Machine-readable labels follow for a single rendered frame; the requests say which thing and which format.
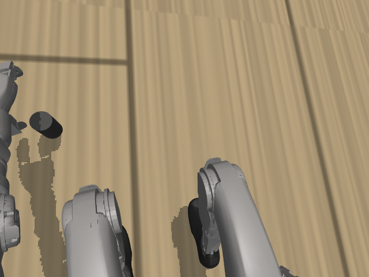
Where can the right robot foot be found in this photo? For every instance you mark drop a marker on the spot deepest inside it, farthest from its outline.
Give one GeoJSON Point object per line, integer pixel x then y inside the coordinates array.
{"type": "Point", "coordinates": [207, 260]}

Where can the right robot hand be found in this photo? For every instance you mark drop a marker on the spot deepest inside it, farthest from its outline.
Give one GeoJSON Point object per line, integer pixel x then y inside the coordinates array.
{"type": "Point", "coordinates": [285, 272]}

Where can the left robot arm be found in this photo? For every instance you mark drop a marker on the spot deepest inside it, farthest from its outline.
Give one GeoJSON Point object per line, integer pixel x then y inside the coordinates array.
{"type": "Point", "coordinates": [9, 215]}

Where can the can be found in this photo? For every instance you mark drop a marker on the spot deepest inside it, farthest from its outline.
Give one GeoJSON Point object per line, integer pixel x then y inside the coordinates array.
{"type": "Point", "coordinates": [45, 124]}

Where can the left robot hand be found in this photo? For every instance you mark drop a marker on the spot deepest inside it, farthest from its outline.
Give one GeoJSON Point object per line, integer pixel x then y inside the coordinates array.
{"type": "Point", "coordinates": [8, 92]}

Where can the left robot foot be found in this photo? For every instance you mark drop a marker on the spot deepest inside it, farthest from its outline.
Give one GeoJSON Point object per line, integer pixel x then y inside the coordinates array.
{"type": "Point", "coordinates": [128, 253]}

